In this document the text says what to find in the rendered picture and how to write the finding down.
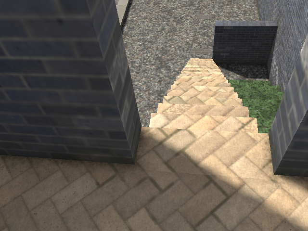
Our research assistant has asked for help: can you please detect stairs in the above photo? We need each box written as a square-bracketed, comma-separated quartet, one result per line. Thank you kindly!
[149, 58, 258, 133]

